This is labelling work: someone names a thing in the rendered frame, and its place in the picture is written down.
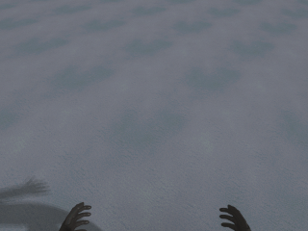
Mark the right robot hand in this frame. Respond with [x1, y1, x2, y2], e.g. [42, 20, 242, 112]
[219, 204, 251, 231]

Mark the left robot hand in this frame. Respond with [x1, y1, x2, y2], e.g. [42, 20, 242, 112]
[59, 202, 91, 231]

